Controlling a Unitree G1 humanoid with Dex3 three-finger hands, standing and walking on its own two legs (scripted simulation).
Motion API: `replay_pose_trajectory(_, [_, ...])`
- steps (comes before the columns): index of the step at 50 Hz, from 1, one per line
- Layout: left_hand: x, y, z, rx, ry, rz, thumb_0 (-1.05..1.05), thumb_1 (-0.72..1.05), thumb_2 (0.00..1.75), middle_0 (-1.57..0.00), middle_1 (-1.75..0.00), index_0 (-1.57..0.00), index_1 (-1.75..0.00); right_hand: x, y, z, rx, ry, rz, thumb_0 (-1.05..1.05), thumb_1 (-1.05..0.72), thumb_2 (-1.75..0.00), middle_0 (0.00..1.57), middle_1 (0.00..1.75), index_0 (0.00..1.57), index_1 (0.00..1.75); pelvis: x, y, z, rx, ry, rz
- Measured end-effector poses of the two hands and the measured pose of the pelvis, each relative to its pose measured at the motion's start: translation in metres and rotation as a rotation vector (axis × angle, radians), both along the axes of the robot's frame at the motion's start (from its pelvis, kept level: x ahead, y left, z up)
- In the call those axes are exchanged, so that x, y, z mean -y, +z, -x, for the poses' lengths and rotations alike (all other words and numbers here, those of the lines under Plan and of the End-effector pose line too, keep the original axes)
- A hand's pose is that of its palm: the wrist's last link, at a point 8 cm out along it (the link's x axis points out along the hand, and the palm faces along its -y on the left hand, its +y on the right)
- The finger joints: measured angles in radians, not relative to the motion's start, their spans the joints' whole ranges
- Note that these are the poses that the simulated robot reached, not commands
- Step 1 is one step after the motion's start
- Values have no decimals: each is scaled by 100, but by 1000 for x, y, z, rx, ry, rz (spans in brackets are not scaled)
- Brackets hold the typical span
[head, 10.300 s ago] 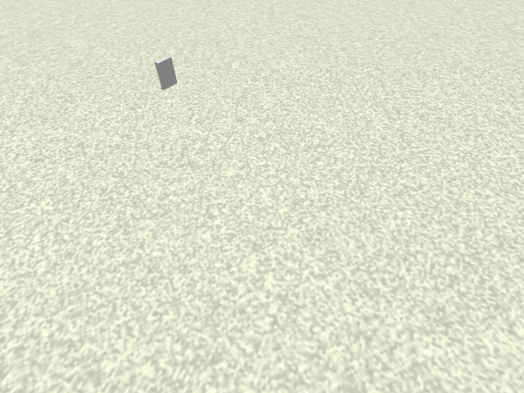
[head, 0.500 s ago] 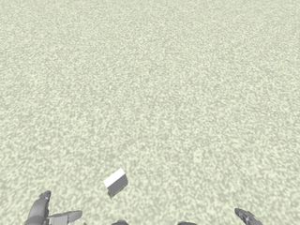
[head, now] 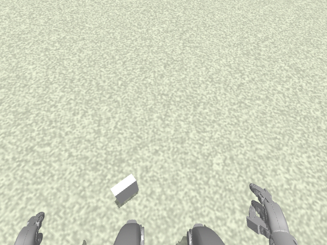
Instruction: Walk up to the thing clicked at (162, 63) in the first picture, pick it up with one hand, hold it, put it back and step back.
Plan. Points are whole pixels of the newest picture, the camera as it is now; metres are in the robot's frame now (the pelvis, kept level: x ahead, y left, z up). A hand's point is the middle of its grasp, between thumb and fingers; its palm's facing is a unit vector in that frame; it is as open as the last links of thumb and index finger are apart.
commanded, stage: go down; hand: left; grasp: from the side
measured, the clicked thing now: (125, 189) +0.38 +0.18 -0.60
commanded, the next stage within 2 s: none
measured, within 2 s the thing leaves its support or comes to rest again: neither
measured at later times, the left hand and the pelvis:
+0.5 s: hand out of the picture +0.15 +0.30 -0.15, palm faces +0.15 -0.94 -0.29, open 17.4 cm; pelvis -0.02 +0.00 -0.05, yaw -1 degrees
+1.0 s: hand (48, 209) +0.24 +0.36 -0.23, palm faces +0.20 -0.96 -0.18, open 17.3 cm; pelvis -0.06 +0.00 -0.17, yaw -3 degrees
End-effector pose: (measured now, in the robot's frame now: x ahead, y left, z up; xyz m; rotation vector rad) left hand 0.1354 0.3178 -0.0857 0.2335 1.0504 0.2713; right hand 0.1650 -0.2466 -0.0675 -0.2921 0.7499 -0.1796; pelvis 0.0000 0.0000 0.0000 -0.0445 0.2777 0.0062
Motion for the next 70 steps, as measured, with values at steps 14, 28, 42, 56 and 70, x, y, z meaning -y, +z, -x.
replay_pose_trajectory(14, [-8,-14,4,37,-9,10,-1,-59,0,-11,-8,-11,-8,-4,-25,12,-15,11,4,1,-91,-90,20,30,20,30,-3,-22,6,-55,-5,7])
replay_pose_trajectory(28, [-34,-51,-5,196,10,13,-1,-55,0,-10,-4,-10,-5,7,-71,19,-24,57,37,1,-95,-91,20,30,20,30,1,-67,26,-139,-9,5])
replay_pose_trajectory(42, [-69,-105,-77,475,-81,48,-1,-52,5,-8,-6,-7,-7,21,-166,39,-143,73,74,1,-92,-90,20,30,20,30,4,-146,49,-253,-34,19])
replay_pose_trajectory(56, [-93,-139,-95,625,-93,56,-1,-48,7,-6,-5,-5,-6,30,-231,73,-252,93,99,1,-90,-90,21,30,20,30,7,-200,68,-289,-46,25])
replay_pose_trajectory(70, [-108,-155,-115,695,-107,78,-1,-49,4,-7,-2,-5,-3,37,-256,87,-281,87,135,1,-92,-90,21,30,20,30,6,-231,73,-303,-61,39])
